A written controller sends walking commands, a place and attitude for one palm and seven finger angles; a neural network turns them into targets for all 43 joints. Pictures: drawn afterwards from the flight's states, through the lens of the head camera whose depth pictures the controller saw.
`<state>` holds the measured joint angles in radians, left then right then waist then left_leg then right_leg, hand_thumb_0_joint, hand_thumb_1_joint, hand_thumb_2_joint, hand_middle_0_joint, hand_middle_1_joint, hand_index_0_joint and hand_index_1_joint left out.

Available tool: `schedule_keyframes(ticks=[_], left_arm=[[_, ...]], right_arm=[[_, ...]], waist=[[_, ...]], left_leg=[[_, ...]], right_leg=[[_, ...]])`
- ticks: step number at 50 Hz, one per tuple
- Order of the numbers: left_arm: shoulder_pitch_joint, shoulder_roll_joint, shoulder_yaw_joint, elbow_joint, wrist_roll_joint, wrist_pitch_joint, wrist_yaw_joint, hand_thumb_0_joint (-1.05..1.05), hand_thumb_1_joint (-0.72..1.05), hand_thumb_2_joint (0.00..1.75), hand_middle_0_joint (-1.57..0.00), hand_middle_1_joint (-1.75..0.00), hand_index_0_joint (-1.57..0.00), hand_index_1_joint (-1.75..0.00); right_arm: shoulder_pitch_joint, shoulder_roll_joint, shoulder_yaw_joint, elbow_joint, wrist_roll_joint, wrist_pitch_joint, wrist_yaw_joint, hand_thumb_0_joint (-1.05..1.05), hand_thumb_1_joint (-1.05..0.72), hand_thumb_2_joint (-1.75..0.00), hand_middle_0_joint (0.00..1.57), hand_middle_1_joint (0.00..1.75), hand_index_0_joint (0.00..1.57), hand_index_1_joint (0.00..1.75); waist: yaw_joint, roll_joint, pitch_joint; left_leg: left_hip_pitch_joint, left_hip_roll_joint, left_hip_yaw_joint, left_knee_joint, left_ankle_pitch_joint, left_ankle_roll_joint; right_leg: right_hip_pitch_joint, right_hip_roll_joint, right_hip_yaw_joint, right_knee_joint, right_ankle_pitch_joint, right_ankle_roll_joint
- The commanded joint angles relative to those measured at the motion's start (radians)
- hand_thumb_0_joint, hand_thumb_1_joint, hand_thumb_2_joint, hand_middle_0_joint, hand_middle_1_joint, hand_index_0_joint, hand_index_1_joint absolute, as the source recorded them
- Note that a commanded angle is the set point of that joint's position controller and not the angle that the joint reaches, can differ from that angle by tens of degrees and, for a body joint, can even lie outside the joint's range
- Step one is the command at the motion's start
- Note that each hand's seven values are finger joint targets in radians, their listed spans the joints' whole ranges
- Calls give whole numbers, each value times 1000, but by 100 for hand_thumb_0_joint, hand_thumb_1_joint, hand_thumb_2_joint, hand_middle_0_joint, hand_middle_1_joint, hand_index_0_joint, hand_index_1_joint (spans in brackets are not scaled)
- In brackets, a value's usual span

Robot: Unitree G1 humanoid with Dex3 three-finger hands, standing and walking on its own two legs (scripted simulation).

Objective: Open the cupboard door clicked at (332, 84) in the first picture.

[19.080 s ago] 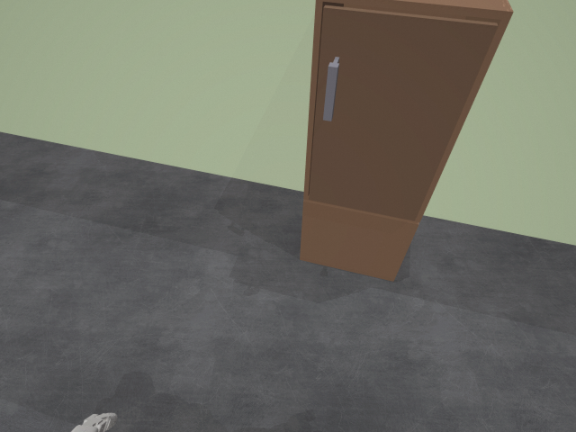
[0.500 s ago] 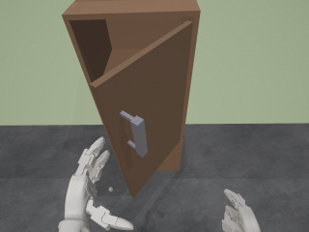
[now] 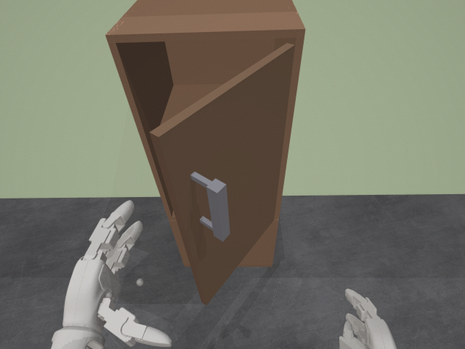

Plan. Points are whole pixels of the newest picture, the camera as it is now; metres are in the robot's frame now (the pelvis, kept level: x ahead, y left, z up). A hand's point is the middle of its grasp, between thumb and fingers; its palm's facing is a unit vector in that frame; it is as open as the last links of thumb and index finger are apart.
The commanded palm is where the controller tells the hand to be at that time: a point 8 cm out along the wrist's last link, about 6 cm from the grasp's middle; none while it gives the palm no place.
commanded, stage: draw the hand back to the body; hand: left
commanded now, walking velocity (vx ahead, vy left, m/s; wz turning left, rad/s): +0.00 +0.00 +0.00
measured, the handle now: (210, 207) +0.34 +0.06 +0.09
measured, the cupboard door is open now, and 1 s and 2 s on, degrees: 53 53 53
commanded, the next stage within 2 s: step back with the hand held close in 1.26 s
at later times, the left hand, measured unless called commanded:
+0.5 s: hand (66, 271) +0.19 +0.23 +0.14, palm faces +0.27 -0.91 -0.32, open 13.7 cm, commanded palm +0.15 +0.27 +0.17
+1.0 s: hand out of the picture +0.20 +0.29 +0.20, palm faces +0.49 -0.79 -0.38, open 8.0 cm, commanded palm +0.15 +0.32 +0.21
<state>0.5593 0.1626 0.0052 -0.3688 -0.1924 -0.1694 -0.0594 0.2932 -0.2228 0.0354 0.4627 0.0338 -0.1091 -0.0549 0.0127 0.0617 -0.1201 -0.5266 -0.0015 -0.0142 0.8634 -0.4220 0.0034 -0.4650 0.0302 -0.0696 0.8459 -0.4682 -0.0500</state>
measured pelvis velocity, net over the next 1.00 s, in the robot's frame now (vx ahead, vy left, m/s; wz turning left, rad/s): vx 0.01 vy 0.02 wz -0.01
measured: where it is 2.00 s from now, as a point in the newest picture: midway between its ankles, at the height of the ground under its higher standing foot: outside the picture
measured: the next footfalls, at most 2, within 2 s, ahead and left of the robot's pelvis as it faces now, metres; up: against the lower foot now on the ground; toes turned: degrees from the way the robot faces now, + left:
none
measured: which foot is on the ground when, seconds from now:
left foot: down 0.00-1.00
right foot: down 0.00-1.00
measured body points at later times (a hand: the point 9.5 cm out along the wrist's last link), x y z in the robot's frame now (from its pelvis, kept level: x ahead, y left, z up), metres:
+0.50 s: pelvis +0.00 +0.03 +0.03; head -0.01 +0.01 +0.48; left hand +0.17 +0.27 +0.16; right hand +0.19 -0.18 -0.05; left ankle +0.01 +0.12 -0.70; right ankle -0.02 -0.09 -0.70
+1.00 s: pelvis +0.01 +0.02 +0.04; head -0.01 +0.00 +0.49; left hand +0.17 +0.33 +0.22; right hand +0.20 -0.20 -0.04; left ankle +0.01 +0.12 -0.70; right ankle -0.02 -0.09 -0.70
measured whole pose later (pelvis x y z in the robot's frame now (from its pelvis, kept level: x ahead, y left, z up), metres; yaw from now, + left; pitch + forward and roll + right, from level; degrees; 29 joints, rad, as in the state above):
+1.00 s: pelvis +0.01 +0.02 +0.04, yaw -1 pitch -5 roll +0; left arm 0.44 0.33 0.35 -0.35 -0.07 -0.08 0.13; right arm 0.19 -0.23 0.03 0.64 0.00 -0.09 -0.08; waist 0.07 0.06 0.03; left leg -0.10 -0.02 0.01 0.41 -0.23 0.03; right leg -0.03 0.02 -0.04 0.37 -0.25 -0.02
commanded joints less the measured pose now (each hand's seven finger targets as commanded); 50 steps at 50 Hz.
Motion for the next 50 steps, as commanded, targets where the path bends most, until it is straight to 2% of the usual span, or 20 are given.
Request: schedule_keyframes(ticks=[1, 5, 6, 9, 10, 11, 12, 13, 14, 16, 19, 21, 26, 29, 36, 40, 41, 44, 47, 50], left_arm=[[-46, 104, 75, -247, -22, -33, -29, 0, -50, 30, -15, -30, -15, -30], [-65, 118, 101, -313, -32, -30, -36, 0, -47, 32, -15, -30, -15, -30], [-59, 134, 124, -308, -36, -25, -35, 0, -43, 33, -15, -30, -15, -30], [-69, 138, 139, -324, -50, -10, -47, 0, -32, 37, -16, -30, -16, -30], [-69, 295, 168, -382, 87, 5, 53, 0, -29, 39, -16, -30, -16, -30], [-31, 252, 172, -351, 99, 24, 99, 0, -26, 40, -16, -30, -16, -30], [-4, 193, 127, -335, 103, 39, 111, 0, -22, 42, -16, -30, -16, -30], [-4, 178, 114, -319, 115, 48, 123, 0, -18, 43, -16, -30, -16, -30], [-24, 179, 111, -319, 124, 53, 133, 0, -15, 45, -16, -30, -16, -30], [-35, 200, 136, -293, 135, 58, 154, 0, -8, 48, -16, -30, -16, -30], [-73, 229, 165, -311, 146, 49, 173, 0, 2, 52, -17, -30, -17, -30], [-94, 259, 202, -295, 149, 49, 186, 0, 9, 55, -17, -30, -17, -30], [-105, 294, 268, -297, 149, 38, 203, 0, 27, 63, -18, -30, -18, -30], [-104, 286, 285, -280, 144, 37, 202, 0, 37, 68, -18, -30, -18, -30], [-126, 333, 386, -203, 135, 33, 201, 0, 62, 78, -19, -30, -19, -30], [-177, 353, 425, -222, 132, 22, 202, 0, 76, 84, -19, -30, -19, -30], [-188, 375, 446, -226, 135, 20, 204, 0, 80, 86, -20, -30, -20, -30], [-213, 387, 470, -216, 129, 19, 206, 0, 90, 90, -20, -30, -20, -30], [-193, 318, 404, -176, 127, 24, 195, 0, 90, 90, -20, -30, -20, -30], [-208, 335, 412, -182, 129, 21, 194, 0, 90, 90, -20, -30, -20, -30]], right_arm=[[-127, -101, -33, -182, 7, -81, -15, 0, -90, -90, 20, 30, 20, 30], [-120, -96, -28, -178, 8, -98, -13, 0, -90, -90, 20, 30, 20, 30], [-116, -98, -29, -171, 9, -99, -13, 0, -90, -90, 20, 30, 20, 30], [-122, -101, -27, -167, 12, -108, -15, 0, -90, -90, 20, 30, 20, 30], [-128, -97, -29, -159, -4, -89, -39, 0, -90, -90, 20, 30, 20, 30], [-131, -81, -20, -151, -9, -83, -46, 0, -90, -90, 20, 30, 20, 30], [-131, -77, -15, -153, -12, -77, -47, 0, -90, -90, 20, 30, 20, 30], [-131, -80, -13, -142, -12, -68, -45, 0, -90, -90, 20, 30, 20, 30], [-138, -81, -12, -135, -13, -62, -45, 0, -90, -90, 20, 30, 20, 30], [-153, -86, -10, -121, -17, -54, -47, 0, -90, -90, 20, 30, 20, 30], [-170, -91, -10, -110, -23, -52, -50, 0, -90, -90, 20, 30, 20, 30], [-188, -91, -8, -94, -26, -55, -56, 0, -90, -90, 20, 30, 20, 30], [-205, -91, -8, -58, -30, -64, -55, 0, -90, -90, 20, 30, 20, 30], [-213, -90, -10, -39, -31, -62, -49, 0, -90, -90, 20, 30, 20, 30], [-227, -102, -28, -7, -33, -45, -43, 0, -90, -90, 20, 30, 20, 30], [-230, -100, -35, 3, -32, -38, -41, 0, -90, -90, 20, 30, 20, 30], [-232, -104, -36, 7, -32, -40, -41, 0, -90, -90, 20, 30, 20, 30], [-237, -101, -39, 15, -32, -39, -41, 0, -90, -90, 20, 30, 20, 30], [-239, -106, -41, 15, -32, -38, -36, 0, -90, -90, 20, 30, 20, 30], [-239, -113, -48, 18, -35, -36, -33, 0, -90, -90, 20, 30, 20, 30]], waist=[[1, -93, -32], [12, -8, -59], [15, -42, -69], [16, -15, -62], [46, -24, -53], [36, -19, -18], [27, -45, 7], [22, -21, 28], [20, -5, 46], [22, -28, 62], [26, -38, 39], [30, -20, 59], [43, 6, 40], [43, 15, 66], [53, -45, 99], [51, -2, 77], [56, 34, 71], [55, 46, 72], [44, 15, 111], [48, -3, 91]], left_leg=[[70, -13, -22, -122, 174, 30], [127, -12, -27, -150, 217, 27], [126, -8, -31, -152, 225, 26], [145, -8, -35, -167, 228, 22], [168, 2, -33, -208, 245, 27], [186, -2, -27, -222, 246, 26], [194, 1, -29, -231, 244, 26], [205, 7, -32, -244, 247, 25], [221, 10, -32, -259, 253, 25], [241, 12, -34, -294, 249, 26], [290, 16, -41, -345, 244, 26], [309, 16, -36, -373, 237, 25], [368, 21, -44, -436, 293, 16], [387, 24, -37, -460, 329, 11], [409, 26, -23, -499, 362, 12], [438, 23, -17, -507, 389, 12], [446, 24, -18, -508, 404, 10], [455, 20, -13, -512, 398, 11], [457, 22, -12, -524, 387, 15], [464, 18, -10, -525, 387, 20]], right_leg=[[24, -27, 65, -202, 259, 51], [29, -13, 26, -182, 289, 37], [45, -10, 20, -183, 291, 36], [46, -6, 10, -187, 291, 34], [86, -38, 72, -257, 306, 21], [93, -43, 68, -287, 290, 20], [84, -44, 57, -289, 287, 25], [89, -41, 50, -294, 278, 25], [92, -40, 46, -306, 279, 25], [128, -37, 41, -338, 265, 24], [171, -35, 37, -364, 245, 25], [196, -37, 39, -395, 240, 24], [277, -35, 32, -427, 280, 18], [296, -32, 32, -448, 307, 21], [342, -27, 34, -500, 344, 23], [364, -29, 39, -511, 370, 22], [372, -28, 40, -514, 377, 21], [375, -30, 44, -525, 381, 23], [361, -29, 39, -537, 369, 27], [371, -28, 44, -542, 375, 28]])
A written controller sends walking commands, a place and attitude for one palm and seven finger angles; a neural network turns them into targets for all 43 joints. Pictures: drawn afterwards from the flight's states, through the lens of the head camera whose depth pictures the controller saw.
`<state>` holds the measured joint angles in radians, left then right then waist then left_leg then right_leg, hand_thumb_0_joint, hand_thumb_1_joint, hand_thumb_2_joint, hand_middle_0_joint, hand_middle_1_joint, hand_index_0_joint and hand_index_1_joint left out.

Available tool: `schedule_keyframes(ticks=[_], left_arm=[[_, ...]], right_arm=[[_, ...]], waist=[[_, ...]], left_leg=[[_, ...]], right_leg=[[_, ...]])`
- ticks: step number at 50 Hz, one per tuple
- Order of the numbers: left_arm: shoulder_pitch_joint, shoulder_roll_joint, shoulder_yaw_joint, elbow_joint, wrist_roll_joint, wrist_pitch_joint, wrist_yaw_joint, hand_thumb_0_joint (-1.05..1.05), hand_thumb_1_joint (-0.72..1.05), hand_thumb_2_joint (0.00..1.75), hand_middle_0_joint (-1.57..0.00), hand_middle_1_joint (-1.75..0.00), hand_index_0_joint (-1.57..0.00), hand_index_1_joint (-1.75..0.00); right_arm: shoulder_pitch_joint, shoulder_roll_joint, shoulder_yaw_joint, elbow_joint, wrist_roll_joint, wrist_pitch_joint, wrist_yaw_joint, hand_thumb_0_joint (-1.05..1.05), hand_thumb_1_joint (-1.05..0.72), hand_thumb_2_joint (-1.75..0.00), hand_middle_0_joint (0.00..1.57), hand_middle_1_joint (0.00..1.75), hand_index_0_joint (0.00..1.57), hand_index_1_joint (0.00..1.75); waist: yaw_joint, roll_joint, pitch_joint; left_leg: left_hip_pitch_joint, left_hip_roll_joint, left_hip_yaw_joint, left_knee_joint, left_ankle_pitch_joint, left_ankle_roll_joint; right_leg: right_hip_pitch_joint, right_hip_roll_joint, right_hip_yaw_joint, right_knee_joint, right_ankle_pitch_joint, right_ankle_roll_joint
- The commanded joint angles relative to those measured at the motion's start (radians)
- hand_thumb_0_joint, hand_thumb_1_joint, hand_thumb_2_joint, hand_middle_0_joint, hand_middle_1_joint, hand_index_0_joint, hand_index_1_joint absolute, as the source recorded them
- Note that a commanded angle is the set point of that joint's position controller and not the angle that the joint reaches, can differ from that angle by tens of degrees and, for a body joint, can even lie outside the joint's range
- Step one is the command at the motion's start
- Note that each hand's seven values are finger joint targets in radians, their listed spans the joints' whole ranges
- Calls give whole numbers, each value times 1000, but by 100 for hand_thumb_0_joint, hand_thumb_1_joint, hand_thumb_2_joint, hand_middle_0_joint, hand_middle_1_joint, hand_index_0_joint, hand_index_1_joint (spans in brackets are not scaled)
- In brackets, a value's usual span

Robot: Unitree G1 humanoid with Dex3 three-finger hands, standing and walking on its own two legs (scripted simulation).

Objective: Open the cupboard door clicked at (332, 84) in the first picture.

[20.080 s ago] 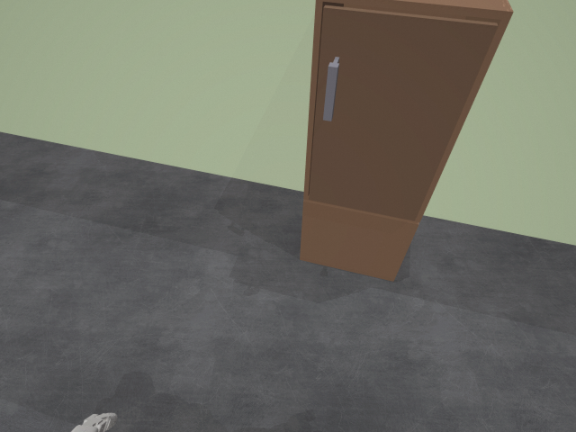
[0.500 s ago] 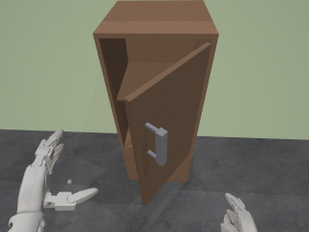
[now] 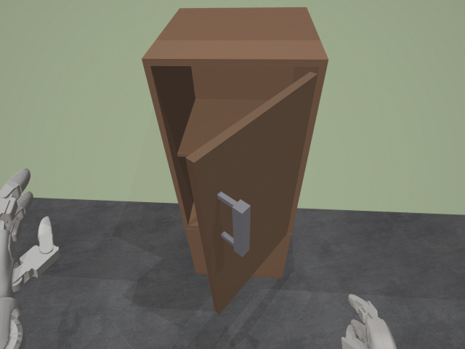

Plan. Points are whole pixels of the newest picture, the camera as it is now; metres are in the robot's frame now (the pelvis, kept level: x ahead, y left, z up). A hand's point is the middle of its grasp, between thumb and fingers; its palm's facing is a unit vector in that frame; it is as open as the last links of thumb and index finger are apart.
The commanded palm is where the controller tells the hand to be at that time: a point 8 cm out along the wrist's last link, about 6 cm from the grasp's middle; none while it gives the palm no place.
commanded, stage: draw the hand back to the body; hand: left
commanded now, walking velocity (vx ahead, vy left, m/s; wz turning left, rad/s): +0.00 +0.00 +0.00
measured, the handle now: (233, 224) +0.33 +0.05 +0.04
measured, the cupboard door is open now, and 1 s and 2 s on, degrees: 53 53 53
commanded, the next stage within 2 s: step back with the hand held close in 0.26 s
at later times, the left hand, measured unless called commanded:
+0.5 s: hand (68, 242) +0.19 +0.25 +0.16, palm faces +0.45 -0.78 -0.44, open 7.4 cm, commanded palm +0.14 +0.28 +0.17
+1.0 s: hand (14, 297) +0.12 +0.28 +0.15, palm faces +0.39 -0.79 -0.47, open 7.4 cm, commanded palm +0.07 +0.32 +0.17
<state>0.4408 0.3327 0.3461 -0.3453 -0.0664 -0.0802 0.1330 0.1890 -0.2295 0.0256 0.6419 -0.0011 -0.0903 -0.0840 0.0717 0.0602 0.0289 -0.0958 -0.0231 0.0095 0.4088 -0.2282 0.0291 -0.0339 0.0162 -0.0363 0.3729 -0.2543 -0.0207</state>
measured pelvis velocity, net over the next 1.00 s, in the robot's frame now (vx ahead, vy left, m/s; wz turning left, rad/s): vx -0.08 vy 0.02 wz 0.00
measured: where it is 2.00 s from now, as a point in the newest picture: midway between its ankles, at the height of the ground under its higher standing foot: outside the picture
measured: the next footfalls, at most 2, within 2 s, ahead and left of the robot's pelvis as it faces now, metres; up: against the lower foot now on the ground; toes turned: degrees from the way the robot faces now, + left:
right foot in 1.12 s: -0.09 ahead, -0.10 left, +0.00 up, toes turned +5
right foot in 1.74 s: -0.33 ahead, -0.07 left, +0.00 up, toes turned -3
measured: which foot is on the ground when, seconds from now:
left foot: down 0.00-1.00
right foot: down 0.00-1.00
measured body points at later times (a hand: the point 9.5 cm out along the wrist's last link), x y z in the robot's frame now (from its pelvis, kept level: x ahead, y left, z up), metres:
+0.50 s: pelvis +0.00 -0.02 +0.00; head -0.01 -0.04 +0.45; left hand +0.16 +0.29 +0.19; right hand +0.19 -0.24 -0.09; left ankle +0.00 +0.10 -0.74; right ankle -0.03 -0.11 -0.74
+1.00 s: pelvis -0.08 +0.02 -0.01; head -0.06 +0.03 +0.44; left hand +0.10 +0.32 +0.17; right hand +0.10 -0.23 -0.08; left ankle +0.00 +0.10 -0.74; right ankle -0.03 -0.10 -0.74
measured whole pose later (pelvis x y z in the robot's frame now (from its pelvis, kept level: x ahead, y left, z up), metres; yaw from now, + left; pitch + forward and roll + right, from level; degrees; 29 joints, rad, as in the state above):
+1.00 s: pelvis -0.08 +0.02 -0.01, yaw +0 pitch -1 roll -3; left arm 0.57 0.41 0.40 -0.51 -0.04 -0.17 0.16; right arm 0.20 -0.22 0.00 0.55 0.01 0.00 -0.09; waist 0.00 0.02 0.03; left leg -0.36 -0.01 0.01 0.54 -0.17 0.06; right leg -0.28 0.03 -0.04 0.47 -0.20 0.00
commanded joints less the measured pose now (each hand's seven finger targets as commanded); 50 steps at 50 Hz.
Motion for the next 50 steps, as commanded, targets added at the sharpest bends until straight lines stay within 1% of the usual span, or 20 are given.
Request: schedule_keyframes(ticks=[1, 5, 6, 11, 13, 18, 19, 20, 21, 22, 24, 25, 27, 29, 34, 37, 41, 45, 47, 50], left_arm=[[-81, 177, 81, -194, 4, -66, 2, 0, 90, 90, -20, -30, -20, -30], [-80, 195, 102, -229, 1, -74, 2, 0, 90, 90, -20, -30, -20, -30], [-89, 216, 116, -234, 4, -74, 4, 0, 90, 90, -20, -30, -20, -30], [-88, 202, 108, -231, 4, -75, 3, 0, 90, 90, -20, -30, -20, -30], [-70, 188, 99, -214, -1, -75, 1, 0, 90, 90, -20, -30, -20, -30], [-62, 182, 95, -184, -4, -73, -6, 0, 90, 90, -20, -30, -20, -30], [-157, 202, 88, -310, -4, -88, -6, 0, 90, 90, -20, -30, -20, -30], [-173, 330, 220, -307, 1, -120, 2, 0, 90, 90, -20, -30, -20, -30], [-163, 310, 204, -277, 10, -133, -3, 0, 90, 90, -20, -30, -20, -30], [-44, 246, 156, -207, 8, -118, -9, 0, 90, 90, -20, -30, -20, -30], [33, 205, 123, -208, 9, -109, -14, 0, 90, 90, -20, -30, -20, -30], [51, 199, 117, -222, 9, -109, -15, 0, 90, 90, -20, -30, -20, -30], [99, 212, 135, -250, 6, -111, -9, 0, 90, 90, -20, -30, -20, -30], [113, 237, 156, -297, 3, -109, -3, 0, 90, 90, -20, -30, -20, -30], [125, 278, 196, -354, -1, -109, 14, 0, 90, 90, -20, -30, -20, -30], [122, 281, 197, -369, 1, -113, 23, 0, 90, 90, -20, -30, -20, -30], [133, 264, 185, -353, 4, -121, 30, 0, 90, 90, -20, -30, -20, -30], [119, 255, 178, -345, 16, -142, 38, 0, 90, 90, -20, -30, -20, -30], [103, 253, 174, -368, 26, -157, 42, 0, 90, 90, -20, -30, -20, -30], [91, 250, 198, -376, 46, -171, 46, 0, 90, 90, -20, -30, -20, -30]], right_arm=[[-137, -107, -39, -159, 1, -55, -5, 0, -90, -90, 20, 30, 20, 30], [-138, -101, -41, -161, -1, -54, -7, 0, -90, -90, 20, 30, 20, 30], [-139, -102, -39, -160, 0, -55, -7, 0, -90, -90, 20, 30, 20, 30], [-143, -94, -36, -156, 1, -59, -8, 0, -90, -90, 20, 30, 20, 30], [-142, -93, -38, -156, 1, -59, -8, 0, -90, -90, 20, 30, 20, 30], [-142, -95, -43, -153, 1, -51, -7, 0, -90, -90, 20, 30, 20, 30], [-156, -96, -41, -168, 2, -60, -6, 0, -90, -90, 20, 30, 20, 30], [-132, -121, -46, -191, 12, -40, -6, 0, -90, -90, 20, 30, 20, 30], [-131, -107, -47, -176, 11, -26, -5, 0, -90, -90, 20, 30, 20, 30], [-136, -106, -51, -173, 5, -13, -4, 0, -90, -90, 20, 30, 20, 30], [-121, -113, -60, -190, 7, 11, 4, 0, -90, -90, 20, 30, 20, 30], [-117, -117, -64, -196, 10, 20, 5, 0, -90, -90, 20, 30, 20, 30], [-116, -115, -70, -206, 12, 37, 1, 0, -90, -90, 20, 30, 20, 30], [-116, -116, -76, -222, 16, 53, 0, 0, -90, -90, 20, 30, 20, 30], [-118, -107, -83, -247, 25, 74, -13, 0, -90, -90, 20, 30, 20, 30], [-111, -112, -84, -250, 24, 73, -19, 0, -90, -90, 20, 30, 20, 30], [-108, -122, -86, -248, 22, 66, -18, 0, -90, -90, 20, 30, 20, 30], [-96, -129, -81, -251, 20, 49, -15, 0, -90, -90, 20, 30, 20, 30], [-91, -136, -79, -252, 17, 37, -17, 0, -90, -90, 20, 30, 20, 30], [-92, -145, -78, -260, 8, 14, -20, 0, -90, -90, 20, 30, 20, 30]], waist=[[-9, -1, -55], [-4, -10, -101], [-1, 5, -94], [-5, 35, -62], [-6, -7, -56], [-7, -27, -51], [-6, 0, -107], [-44, -38, -1], [-45, -43, -8], [-50, -88, -10], [-54, -94, -65], [-58, -68, -96], [-59, -15, -164], [-60, -43, -209], [-62, -72, -223], [-65, -32, -199], [-68, 14, -145], [-76, 4, -71], [-79, 32, -50], [-70, 108, -56]], left_leg=[[36, 40, -32, -69, 192, -5], [53, 35, -24, -56, 231, -3], [48, 34, -27, -58, 231, -6], [51, 31, -21, -57, 226, -7], [51, 34, -19, -57, 226, -3], [56, 34, -9, -54, 224, 3], [76, 28, -13, -47, 232, 7], [3, 46, -38, 5, 185, 25], [-12, 42, -48, 24, 162, 20], [-6, 45, -47, 39, 183, 20], [-12, 50, -35, 56, 235, 17], [-10, 55, -30, 59, 271, 14], [4, 66, -23, 59, 353, 12], [-1, 75, -26, 69, 407, 9], [-30, 86, -32, 84, 431, 4], [-65, 96, -53, 61, 390, 4], [-154, 106, -82, 18, 207, 13], [-293, 112, -117, -30, -141, 24], [-338, 129, -150, -57, -259, 31], [-570, 204, -243, -213, -461, 72]], right_leg=[[-61, -14, 11, -75, 160, -1], [-36, -17, 17, -70, 211, 1], [-32, -17, 17, -73, 209, -2], [-51, -16, 17, -86, 205, -1], [-55, -16, 18, -85, 211, 3], [-60, -19, 24, -92, 220, 9], [-41, -23, 31, -88, 237, 11], [-169, -69, 99, -144, 266, 21], [-166, -94, 104, -145, 281, 15], [-179, -102, 98, -137, 308, 17], [-160, -110, 76, -101, 372, 28], [-144, -111, 68, -80, 408, 30], [-117, -110, 57, -40, 466, 35], [-96, -104, 53, -10, 509, 36], [-110, -103, 58, 31, 535, 32], [-131, -91, 61, 33, 423, 28], [-163, -80, 75, 9, 222, 23], [-195, -71, 99, -13, -39, 13], [-210, -61, 92, -1, -148, 13], [-16, 12, 54, 196, -100, 31]])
